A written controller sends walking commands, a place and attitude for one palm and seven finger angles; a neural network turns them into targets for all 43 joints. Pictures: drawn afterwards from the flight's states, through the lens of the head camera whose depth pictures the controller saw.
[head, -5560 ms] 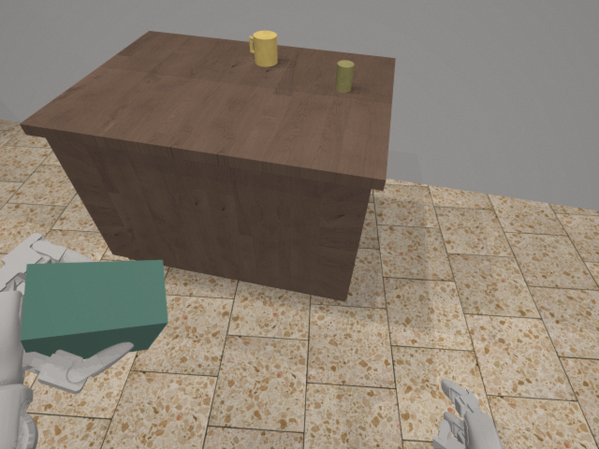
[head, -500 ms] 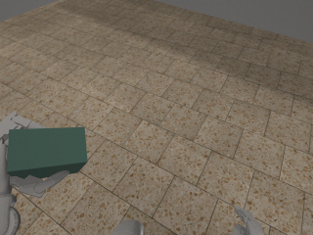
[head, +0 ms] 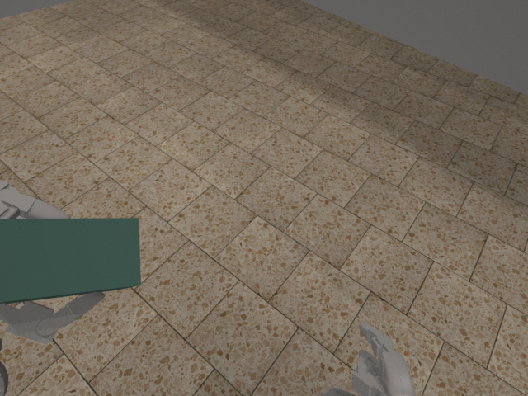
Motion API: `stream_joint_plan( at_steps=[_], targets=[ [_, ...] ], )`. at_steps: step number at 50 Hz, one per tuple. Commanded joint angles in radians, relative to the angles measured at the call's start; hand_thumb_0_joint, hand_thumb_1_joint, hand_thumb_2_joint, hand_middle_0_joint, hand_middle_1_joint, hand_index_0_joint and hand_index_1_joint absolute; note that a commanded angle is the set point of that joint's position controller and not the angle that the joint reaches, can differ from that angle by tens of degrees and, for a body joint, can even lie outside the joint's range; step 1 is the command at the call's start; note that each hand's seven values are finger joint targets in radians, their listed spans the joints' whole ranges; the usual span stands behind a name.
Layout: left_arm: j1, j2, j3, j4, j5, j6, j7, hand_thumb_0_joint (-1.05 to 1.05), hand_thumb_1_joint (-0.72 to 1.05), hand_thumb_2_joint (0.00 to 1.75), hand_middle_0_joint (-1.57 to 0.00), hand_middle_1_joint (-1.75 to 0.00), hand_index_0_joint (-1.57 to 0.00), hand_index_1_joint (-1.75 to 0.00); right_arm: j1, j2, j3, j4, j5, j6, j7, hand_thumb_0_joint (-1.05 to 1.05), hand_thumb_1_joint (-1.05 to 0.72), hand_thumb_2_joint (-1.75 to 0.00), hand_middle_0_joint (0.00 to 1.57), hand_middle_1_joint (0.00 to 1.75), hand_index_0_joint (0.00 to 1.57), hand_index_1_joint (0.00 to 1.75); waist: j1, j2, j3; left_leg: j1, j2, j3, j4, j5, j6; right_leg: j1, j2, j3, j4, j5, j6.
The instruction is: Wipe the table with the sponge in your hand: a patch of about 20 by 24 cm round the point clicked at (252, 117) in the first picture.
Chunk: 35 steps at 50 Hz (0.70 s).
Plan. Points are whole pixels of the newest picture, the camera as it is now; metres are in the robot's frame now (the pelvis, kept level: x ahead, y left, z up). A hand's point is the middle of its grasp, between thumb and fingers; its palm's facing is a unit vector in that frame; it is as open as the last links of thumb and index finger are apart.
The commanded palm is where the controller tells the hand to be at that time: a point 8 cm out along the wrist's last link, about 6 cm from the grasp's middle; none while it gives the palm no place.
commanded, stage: turn to face it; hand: left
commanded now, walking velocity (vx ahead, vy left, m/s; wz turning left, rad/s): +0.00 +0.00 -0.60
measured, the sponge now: (87, 260) +0.21 +0.22 +0.17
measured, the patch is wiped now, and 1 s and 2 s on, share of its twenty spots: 0.00 0.00 0.00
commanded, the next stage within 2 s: none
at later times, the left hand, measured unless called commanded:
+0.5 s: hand (170, 208) +0.28 +0.15 +0.18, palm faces +0.18 -0.87 -0.45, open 10.5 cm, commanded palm +0.24 +0.20 +0.18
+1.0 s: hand (315, 253) +0.25 -0.02 +0.17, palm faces -0.18 -0.80 -0.57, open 10.5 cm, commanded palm +0.22 +0.06 +0.18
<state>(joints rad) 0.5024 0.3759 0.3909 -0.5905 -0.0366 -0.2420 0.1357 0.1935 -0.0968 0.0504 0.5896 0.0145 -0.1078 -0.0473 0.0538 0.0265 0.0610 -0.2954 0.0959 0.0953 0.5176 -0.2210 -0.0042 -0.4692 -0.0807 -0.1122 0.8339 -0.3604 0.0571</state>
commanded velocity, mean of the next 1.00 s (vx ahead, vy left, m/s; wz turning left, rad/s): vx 0.00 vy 0.00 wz -0.60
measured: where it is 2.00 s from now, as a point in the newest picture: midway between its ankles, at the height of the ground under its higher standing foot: outside the picture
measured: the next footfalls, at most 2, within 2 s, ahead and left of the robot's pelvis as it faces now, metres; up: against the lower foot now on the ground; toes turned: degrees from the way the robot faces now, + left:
right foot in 0.10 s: +0.09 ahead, -0.13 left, +0.00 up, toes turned -10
left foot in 0.48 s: +0.08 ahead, +0.09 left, +0.00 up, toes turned -8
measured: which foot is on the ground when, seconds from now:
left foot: down 0.00-0.10, up 0.12-0.46, down 0.48-0.80, up 0.82-1.00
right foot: up 0.00-0.08, down 0.10-0.50, up 0.52-0.78, down 0.80-1.00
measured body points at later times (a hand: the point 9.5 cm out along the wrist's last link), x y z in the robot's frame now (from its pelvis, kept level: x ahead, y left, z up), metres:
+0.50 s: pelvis +0.02 -0.04 -0.01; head +0.05 -0.03 +0.44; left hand +0.27 +0.20 +0.20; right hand +0.12 -0.34 -0.08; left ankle +0.04 +0.09 -0.74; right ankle +0.05 -0.12 -0.74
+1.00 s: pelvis -0.06 -0.08 -0.01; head -0.02 -0.14 +0.43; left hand +0.25 +0.03 +0.20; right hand -0.05 -0.38 -0.12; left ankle +0.01 +0.06 -0.65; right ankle -0.06 -0.17 -0.74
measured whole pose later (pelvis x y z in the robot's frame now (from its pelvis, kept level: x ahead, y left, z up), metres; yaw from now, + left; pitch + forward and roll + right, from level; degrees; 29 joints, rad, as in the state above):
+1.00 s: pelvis -0.06 -0.08 -0.01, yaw -33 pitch +0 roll +2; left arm 0.55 0.42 0.42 -0.60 -0.06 -0.19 0.13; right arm 0.12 -0.24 -0.02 0.57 0.01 0.04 -0.02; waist -0.02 0.02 0.16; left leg -0.51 0.08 0.04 1.17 -0.46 -0.11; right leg -0.36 0.03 -0.03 0.59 -0.23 -0.08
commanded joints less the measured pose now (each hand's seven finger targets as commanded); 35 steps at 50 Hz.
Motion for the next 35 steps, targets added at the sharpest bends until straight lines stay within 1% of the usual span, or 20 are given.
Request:
stream_joint_plan(
  at_steps=[1, 3, 4, 5, 6, 7, 8, 10, 12, 17, 21, 22, 23, 24, 25, 26, 27, 28, 30, 35],
  targets=[
    [-0.217, 0.117, 0.036, -0.061, 0.008, -0.014, 0.024, 0.0, 0.1, 1.3, -1.2, -1.6, -1.2, -1.6, -0.068, -0.203, -0.08, -0.117, -0.008, -0.051, -0.038, 0.0, -0.9, -0.9, 0.2, 0.3, 0.2, 0.3, -0.04, 0.158, -0.15, 0.061, 0.213, -0.022, -0.115, 0.013, 0.084, 0.185, 0.061, -0.057, -0.214, 0.043, 0.006],
    [-0.3, 0.119, 0.01, -0.059, 0.02, -0.002, 0.02, 0.0, 0.1, 1.3, -1.2, -1.6, -1.2, -1.6, -0.08, -0.194, -0.074, -0.117, -0.01, -0.051, -0.036, 0.0, -0.9, -0.9, 0.2, 0.3, 0.2, 0.3, -0.039, 0.088, -0.122, 0.009, 0.175, 0.016, 0.034, -0.072, 0.037, 0.253, 0.043, -0.019, -0.348, 0.135, -0.008],
    [-0.315, 0.15, 0.022, -0.052, 0.026, -0.001, 0.021, 0.0, 0.1, 1.3, -1.2, -1.6, -1.2, -1.6, -0.065, -0.178, -0.071, -0.114, -0.013, -0.047, -0.031, 0.0, -0.9, -0.9, 0.2, 0.3, 0.2, 0.3, -0.048, -0.077, -0.128, -0.027, 0.106, 0.048, 0.218, -0.138, 0.002, 0.262, -0.068, 0.152, -0.423, 0.316, -0.065],
    [-0.324, 0.179, 0.028, -0.057, 0.027, 0.005, 0.024, 0.0, 0.1, 1.3, -1.2, -1.6, -1.2, -1.6, -0.076, -0.158, -0.058, -0.129, -0.015, -0.049, -0.028, 0.0, -0.9, -0.9, 0.2, 0.3, 0.2, 0.3, -0.049, -0.274, -0.138, -0.207, -0.024, 0.058, 0.4, -0.367, -0.045, 0.342, -0.242, 0.447, -0.458, 0.564, -0.161],
    [-0.291, 0.174, 0.054, -0.03, 0.007, 0.023, 0.026, 0.0, 0.1, 1.3, -1.2, -1.6, -1.2, -1.6, -0.079, -0.179, -0.072, -0.129, -0.013, -0.052, -0.023, 0.0, -0.9, -0.9, 0.2, 0.3, 0.2, 0.3, -0.024, -0.358, -0.154, -0.222, -0.049, -0.024, 0.569, -0.389, -0.058, 0.3, -0.294, 0.56, -0.524, 0.554, -0.202],
    [-0.273, 0.191, 0.065, -0.069, 0.002, 0.026, 0.028, 0.0, 0.1, 1.3, -1.2, -1.6, -1.2, -1.6, -0.107, -0.187, -0.075, -0.133, -0.011, -0.042, -0.014, 0.0, -0.9, -0.9, 0.2, 0.3, 0.2, 0.3, -0.028, -0.314, -0.159, -0.256, -0.04, -0.079, 0.657, -0.349, -0.068, 0.323, -0.289, 0.59, -0.516, 0.556, -0.212],
    [-0.248, 0.191, 0.076, -0.129, -0.005, 0.01, 0.028, 0.0, 0.1, 1.3, -1.2, -1.6, -1.2, -1.6, -0.119, -0.174, -0.067, -0.129, -0.013, -0.034, -0.01, 0.0, -0.9, -0.9, 0.2, 0.3, 0.2, 0.3, -0.032, -0.229, -0.176, -0.282, -0.024, -0.104, 0.707, -0.303, -0.076, 0.367, -0.277, 0.521, -0.466, 0.622, -0.233],
    [-0.147, 0.192, 0.112, -0.182, -0.01, -0.015, 0.033, 0.0, 0.1, 1.3, -1.2, -1.6, -1.2, -1.6, -0.129, -0.164, -0.054, -0.13, -0.016, -0.011, -0.005, 0.0, -0.9, -0.9, 0.2, 0.3, 0.2, 0.3, -0.035, -0.128, -0.224, -0.26, -0.027, -0.083, 0.645, -0.275, -0.084, 0.41, -0.219, 0.359, -0.396, 0.772, -0.223],
    [-0.059, 0.202, 0.146, -0.198, -0.017, -0.024, 0.034, 0.0, 0.1, 1.3, -1.2, -1.6, -1.2, -1.6, -0.137, -0.166, -0.061, -0.144, -0.018, 0.011, -0.003, 0.0, -0.9, -0.9, 0.2, 0.3, 0.2, 0.3, -0.039, -0.106, -0.247, -0.196, -0.031, -0.06, 0.507, -0.253, -0.084, 0.387, -0.193, 0.322, -0.389, 0.767, -0.216],
    [0.037, 0.188, 0.168, -0.177, -0.027, -0.026, 0.039, 0.0, 0.1, 1.3, -1.2, -1.6, -1.2, -1.6, -0.122, -0.186, -0.079, -0.189, -0.01, 0.046, 0.008, 0.0, -0.9, -0.9, 0.2, 0.3, 0.2, 0.3, -0.021, -0.124, -0.264, -0.14, -0.047, -0.038, 0.256, -0.218, -0.076, 0.382, -0.172, 0.394, -0.397, 0.65, -0.232],
    [-0.01, 0.175, 0.139, -0.172, -0.02, -0.013, 0.035, 0.0, 0.1, 1.3, -1.2, -1.6, -1.2, -1.6, -0.068, -0.216, -0.089, -0.201, 0.002, 0.065, 0.01, 0.0, -0.9, -0.9, 0.2, 0.3, 0.2, 0.3, -0.037, -0.106, -0.257, 0.043, -0.035, -0.037, 0.019, -0.101, -0.058, 0.256, -0.135, 0.426, -0.398, 0.453, -0.179],
    [-0.037, 0.17, 0.12, -0.19, -0.018, -0.011, 0.033, 0.0, 0.1, 1.3, -1.2, -1.6, -1.2, -1.6, -0.065, -0.222, -0.095, -0.201, 0.005, 0.069, 0.006, 0.0, -0.9, -0.9, 0.2, 0.3, 0.2, 0.3, -0.044, -0.064, -0.251, 0.136, -0.009, -0.036, -0.074, -0.023, -0.049, 0.197, -0.101, 0.397, -0.359, 0.376, -0.149],
    [-0.062, 0.179, 0.121, -0.205, -0.014, -0.017, 0.031, 0.0, 0.1, 1.3, -1.2, -1.6, -1.2, -1.6, -0.069, -0.237, -0.102, -0.208, 0.002, 0.065, -0.001, 0.0, -0.9, -0.9, 0.2, 0.3, 0.2, 0.3, -0.041, 0.012, -0.228, 0.198, 0.08, -0.095, -0.144, 0.024, -0.012, 0.108, -0.037, 0.37, -0.289, 0.286, -0.112],
    [-0.072, 0.181, 0.122, -0.205, -0.008, -0.023, 0.026, 0.0, 0.1, 1.3, -1.2, -1.6, -1.2, -1.6, -0.074, -0.258, -0.111, -0.22, 0.002, 0.063, -0.005, 0.0, -0.9, -0.9, 0.2, 0.3, 0.2, 0.3, -0.03, 0.16, -0.198, 0.248, 0.233, -0.222, -0.163, 0.184, 0.053, -0.02, 0.06, 0.291, -0.162, 0.066, -0.06],
    [-0.063, 0.191, 0.129, -0.192, 0.001, -0.031, 0.023, 0.0, 0.1, 1.3, -1.2, -1.6, -1.2, -1.6, -0.082, -0.237, -0.101, -0.219, -0.006, 0.061, -0.007, 0.0, -0.9, -0.9, 0.2, 0.3, 0.2, 0.3, -0.019, 0.317, -0.186, 0.226, 0.367, -0.298, -0.203, 0.328, 0.128, -0.09, 0.097, 0.167, 0.094, -0.171, -0.028],
    [-0.096, 0.182, 0.104, -0.189, 0.015, -0.036, 0.021, 0.0, 0.1, 1.3, -1.2, -1.6, -1.2, -1.6, -0.084, -0.22, -0.092, -0.217, -0.021, 0.054, -0.005, 0.0, -0.9, -0.9, 0.2, 0.3, 0.2, 0.3, -0.027, 0.294, -0.141, 0.144, 0.408, -0.321, -0.202, 0.39, 0.161, -0.086, 0.068, 0.147, 0.258, -0.178, -0.017],
    [-0.176, 0.173, 0.076, -0.243, 0.017, -0.046, 0.013, 0.0, 0.1, 1.3, -1.2, -1.6, -1.2, -1.6, -0.065, -0.218, -0.097, -0.209, -0.017, 0.047, 0.002, 0.0, -0.9, -0.9, 0.2, 0.3, 0.2, 0.3, -0.032, 0.22, -0.121, 0.169, 0.39, -0.262, -0.16, 0.484, 0.159, -0.107, 0.041, 0.156, 0.265, -0.155, -0.015],
    [-0.161, 0.15, 0.049, -0.214, 0.021, -0.038, 0.008, 0.0, 0.1, 1.3, -1.2, -1.6, -1.2, -1.6, -0.06, -0.238, -0.104, -0.199, -0.011, 0.04, 0.008, 0.0, -0.9, -0.9, 0.2, 0.3, 0.2, 0.3, -0.033, 0.18, -0.1, 0.193, 0.353, -0.144, -0.136, 0.513, 0.131, -0.122, 0.036, 0.122, 0.243, -0.12, -0.007],
    [-0.156, 0.114, 0.015, -0.185, 0.02, -0.018, 0.007, 0.0, 0.1, 1.3, -1.2, -1.6, -1.2, -1.6, -0.042, -0.247, -0.105, -0.198, -0.005, 0.033, 0.024, 0.0, -0.9, -0.9, 0.2, 0.3, 0.2, 0.3, -0.04, 0.22, -0.079, 0.133, 0.293, -0.023, -0.131, 0.49, 0.081, -0.033, 0.042, 0.048, 0.139, -0.058, 0.002],
    [-0.144, 0.154, 0.054, -0.156, 0.01, -0.004, 0.009, 0.0, 0.1, 1.3, -1.2, -1.6, -1.2, -1.6, -0.026, -0.245, -0.1, -0.202, -0.006, 0.009, 0.033, 0.0, -0.9, -0.9, 0.2, 0.3, 0.2, 0.3, -0.049, 0.262, -0.083, 0.136, 0.296, 0.048, -0.105, 0.427, 0.041, 0.096, 0.07, -0.042, -0.097, -0.044, 0.011]
  ],
)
